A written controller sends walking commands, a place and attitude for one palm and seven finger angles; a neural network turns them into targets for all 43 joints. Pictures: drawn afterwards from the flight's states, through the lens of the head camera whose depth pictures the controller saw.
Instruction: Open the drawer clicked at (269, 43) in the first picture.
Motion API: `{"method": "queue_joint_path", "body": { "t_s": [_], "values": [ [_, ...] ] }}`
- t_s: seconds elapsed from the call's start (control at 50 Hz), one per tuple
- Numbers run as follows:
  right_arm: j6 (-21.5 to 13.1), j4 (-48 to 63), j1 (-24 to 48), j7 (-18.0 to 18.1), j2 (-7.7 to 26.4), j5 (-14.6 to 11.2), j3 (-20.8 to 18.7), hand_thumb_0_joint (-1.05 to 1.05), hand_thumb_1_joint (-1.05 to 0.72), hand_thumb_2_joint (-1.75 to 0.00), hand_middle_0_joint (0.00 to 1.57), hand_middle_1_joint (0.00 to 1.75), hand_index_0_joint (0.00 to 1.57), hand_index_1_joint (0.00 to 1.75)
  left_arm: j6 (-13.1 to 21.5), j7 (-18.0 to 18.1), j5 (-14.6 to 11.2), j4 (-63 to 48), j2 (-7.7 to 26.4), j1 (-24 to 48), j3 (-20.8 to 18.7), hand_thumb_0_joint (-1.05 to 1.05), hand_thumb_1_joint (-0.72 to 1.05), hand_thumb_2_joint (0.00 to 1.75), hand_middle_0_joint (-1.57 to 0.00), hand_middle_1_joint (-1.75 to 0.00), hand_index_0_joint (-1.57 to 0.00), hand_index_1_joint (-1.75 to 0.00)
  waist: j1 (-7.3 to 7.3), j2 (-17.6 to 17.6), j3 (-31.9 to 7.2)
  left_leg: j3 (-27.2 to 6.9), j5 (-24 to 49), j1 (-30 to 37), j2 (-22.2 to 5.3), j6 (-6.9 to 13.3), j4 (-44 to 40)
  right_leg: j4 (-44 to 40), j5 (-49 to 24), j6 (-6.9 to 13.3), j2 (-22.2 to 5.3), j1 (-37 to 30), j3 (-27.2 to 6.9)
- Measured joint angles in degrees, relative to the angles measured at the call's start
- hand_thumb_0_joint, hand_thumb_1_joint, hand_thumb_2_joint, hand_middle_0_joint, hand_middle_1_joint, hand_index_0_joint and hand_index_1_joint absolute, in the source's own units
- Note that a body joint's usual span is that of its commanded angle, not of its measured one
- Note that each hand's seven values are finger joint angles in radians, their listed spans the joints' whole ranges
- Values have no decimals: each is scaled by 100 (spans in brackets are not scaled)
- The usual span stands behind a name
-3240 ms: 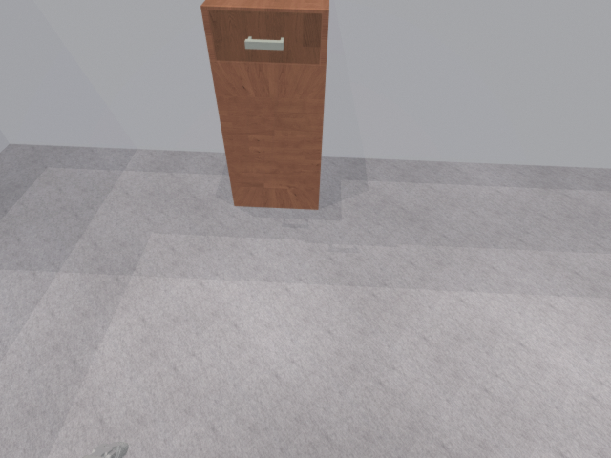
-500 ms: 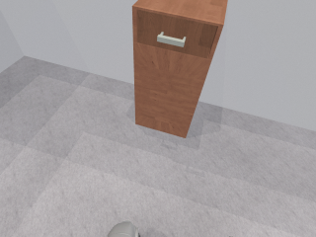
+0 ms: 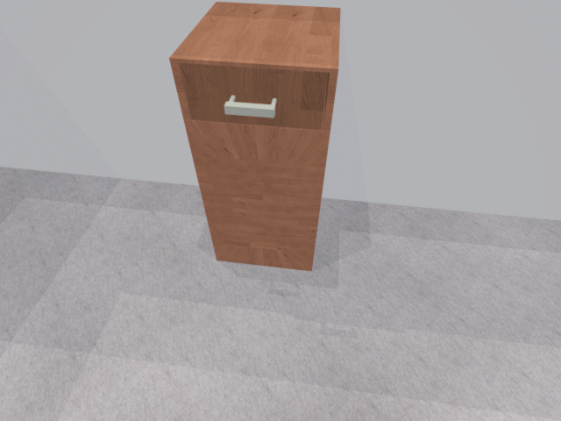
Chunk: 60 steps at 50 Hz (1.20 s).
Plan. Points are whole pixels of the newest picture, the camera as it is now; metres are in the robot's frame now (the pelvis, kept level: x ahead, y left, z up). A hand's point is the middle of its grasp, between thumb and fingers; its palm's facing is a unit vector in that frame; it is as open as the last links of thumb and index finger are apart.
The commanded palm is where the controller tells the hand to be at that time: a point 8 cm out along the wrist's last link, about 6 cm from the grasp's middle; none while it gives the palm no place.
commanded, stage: take the last steps up to it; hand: left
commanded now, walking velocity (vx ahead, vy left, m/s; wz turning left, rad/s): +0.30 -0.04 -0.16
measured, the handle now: (251, 105) +0.83 +0.13 +0.02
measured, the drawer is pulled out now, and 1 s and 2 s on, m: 0.00 0.00 0.00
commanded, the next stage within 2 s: come to a stop and stand still in 0.84 s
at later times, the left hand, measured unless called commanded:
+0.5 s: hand out of the picture +0.08 +0.18 -0.17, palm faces -0.03 -0.99 -0.14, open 7.4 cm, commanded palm none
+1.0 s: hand (231, 348) +0.28 +0.11 -0.16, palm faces +0.00 -0.98 -0.20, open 7.2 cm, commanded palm none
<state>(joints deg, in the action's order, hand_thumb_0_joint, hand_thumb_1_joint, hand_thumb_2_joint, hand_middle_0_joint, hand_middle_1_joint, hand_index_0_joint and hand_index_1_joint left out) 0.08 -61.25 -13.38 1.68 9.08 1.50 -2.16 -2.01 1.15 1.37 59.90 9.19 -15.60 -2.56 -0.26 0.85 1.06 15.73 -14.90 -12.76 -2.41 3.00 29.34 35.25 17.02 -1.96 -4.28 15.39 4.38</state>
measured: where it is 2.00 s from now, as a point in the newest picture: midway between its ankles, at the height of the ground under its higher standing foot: outside the picture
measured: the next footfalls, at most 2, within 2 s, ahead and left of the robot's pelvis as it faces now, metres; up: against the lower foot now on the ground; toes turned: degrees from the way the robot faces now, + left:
left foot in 0.36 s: +0.10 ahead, +0.12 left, +0.00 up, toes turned +5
right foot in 0.72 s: +0.28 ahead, -0.16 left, +0.00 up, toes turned -13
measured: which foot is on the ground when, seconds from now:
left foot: down 0.00-0.04, up 0.06-0.34, down 0.36-0.74, up 0.76-1.00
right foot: down 0.00-0.36, up 0.38-0.70, down 0.72-1.00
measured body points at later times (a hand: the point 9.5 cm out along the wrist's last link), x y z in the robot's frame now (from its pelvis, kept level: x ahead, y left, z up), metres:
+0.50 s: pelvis +0.09 +0.00 +0.01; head +0.09 +0.02 +0.46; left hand +0.08 +0.23 -0.16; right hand +0.06 -0.21 -0.15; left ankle +0.06 +0.12 -0.73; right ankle +0.04 -0.11 -0.67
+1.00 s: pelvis +0.24 -0.06 +0.01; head +0.26 -0.07 +0.46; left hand +0.28 +0.16 -0.14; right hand +0.27 -0.30 -0.15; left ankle +0.28 +0.07 -0.68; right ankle +0.24 -0.15 -0.73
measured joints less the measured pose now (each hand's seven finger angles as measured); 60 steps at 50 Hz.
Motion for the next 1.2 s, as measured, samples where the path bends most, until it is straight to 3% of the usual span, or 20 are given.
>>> {"method": "queue_joint_path", "body": {
  "t_s": [0.06,0.12,0.2,0.28,0.36,0.44,0.52,0.58,0.68,0.72,0.74,0.78,0.82,0.88,0.98,1.08,1.12,1.2],
  "values": [
    [80,-101,-113,-23,62,-44,-16,0,-93,-90,20,30,20,30,104,5,-2,52,-80,14,60,1,92,90,-20,-30,-20,-30,60,-259,40,-111,-409,-134,-199,-206,378,-253,23,293,226,-130,40],
    [156,-177,-271,-79,35,-25,-1,0,-92,-90,20,29,20,30,203,4,-14,62,-107,-44,80,1,92,90,-20,-30,-20,-30,69,-276,-22,-549,-1095,-414,-169,-326,1180,-529,-46,393,318,-249,62],
    [113,-209,-387,-154,-23,-3,-9,1,-92,-90,20,29,20,30,287,-9,-7,103,-120,-145,45,0,91,90,-20,-30,-20,-30,25,-166,-51,-915,-1118,-704,-181,-359,1926,-924,-189,431,386,-457,40],
    [39,-153,-376,-179,-46,2,-27,1,-92,-90,20,29,20,30,338,-57,8,205,-131,-280,30,0,91,90,-20,-30,-20,-30,-32,-83,-53,-1017,-1018,-643,-229,-382,1443,-1048,-158,391,415,-589,8],
    [-152,-66,-360,-150,-48,-1,0,1,-91,-90,20,29,20,30,305,-111,-42,352,-122,-462,5,0,91,90,-20,-30,-20,-30,-47,-40,-77,-960,-337,-162,-219,-366,194,-675,170,273,434,-575,-37],
    [-297,-2,-444,-92,-161,50,7,1,-91,-90,20,29,20,30,130,-163,-18,504,-44,-522,-44,1,91,90,-20,-30,-20,-30,39,150,-140,-709,-391,87,-129,-270,217,1144,895,344,302,124,-131],
    [-367,-72,-737,-26,-260,43,59,0,-91,-90,20,29,20,30,132,-239,15,425,32,-234,-86,1,91,90,-20,-30,-20,-30,159,86,-109,-694,-264,563,-76,-304,-427,2203,416,280,117,892,-27],
    [-365,-230,-942,-24,-327,37,88,0,-91,-90,20,29,20,30,182,-235,1,233,85,60,-107,1,92,90,-20,-30,-20,-30,143,18,-18,-686,-196,888,-63,-347,-824,1872,81,187,-50,1190,21],
    [-286,-438,-1148,-67,-346,56,48,1,-91,-90,20,30,20,30,258,-255,-27,-9,158,468,-129,1,92,90,-20,-30,-20,-30,232,-115,164,-653,-504,1227,-161,-548,-813,472,-170,170,-112,1088,187],
    [-250,-503,-1239,-87,-327,39,26,1,-91,-90,21,30,20,30,349,-267,-19,-90,181,547,-127,1,92,90,-20,-30,-20,-30,250,-144,197,-658,-853,1243,-249,-643,-428,-99,-426,229,-29,811,282],
    [-229,-543,-1254,-104,-304,13,16,1,-91,-90,21,30,20,30,433,-258,-4,-107,172,594,-130,1,92,90,-20,-30,-20,-30,231,-191,226,-693,-1084,1109,-344,-589,46,-90,-645,337,20,767,333],
    [-125,-578,-1143,-124,-222,-38,7,1,-91,-90,21,30,20,30,553,-217,-21,-134,97,658,-103,1,92,90,-20,-30,-20,-30,228,-293,303,-1050,-1465,484,-371,-386,1695,229,-379,489,78,719,460],
    [-70,-550,-971,-122,-133,-50,-29,1,-91,-90,20,30,20,30,590,-169,-45,-132,8,617,-65,0,91,90,-20,-30,-20,-30,183,-310,302,-1231,-1318,-179,-286,-267,3066,104,-193,535,118,474,539],
    [-61,-378,-631,-106,0,-24,-85,1,-91,-90,20,29,20,30,585,-37,-72,-67,-78,452,-80,0,93,90,-20,-30,-20,-30,124,-302,223,-1230,-760,-943,-304,-257,3671,-442,-307,510,213,62,613],
    [-93,-13,-62,-105,117,-4,-102,1,-92,-90,20,29,19,30,555,-16,-18,145,-53,122,7,-1,95,90,-20,-30,-20,-30,76,-255,94,-1125,-311,-1430,-365,-395,2601,-1123,-441,517,334,-424,666],
    [-102,133,369,-64,98,-60,16,0,-92,-90,20,29,19,30,381,3,-29,329,-164,-111,116,0,93,90,-20,-30,-20,-30,-120,-230,121,-1159,230,-963,-245,-466,776,-1058,-219,407,402,-680,613],
    [-114,168,444,-52,47,-71,54,0,-92,-90,20,29,19,30,275,26,-55,368,-184,-185,138,0,92,90,-20,-30,-20,-30,-163,-208,123,-1151,756,-651,-213,-389,227,-714,45,333,395,-661,607],
    [-40,257,615,-12,-195,-56,141,0,-91,-90,20,29,19,30,73,89,-97,285,-87,-132,129,0,91,90,-20,-30,-20,-30,-287,162,225,-954,348,-512,-7,-161,159,118,832,188,197,-353,280]
  ]
}}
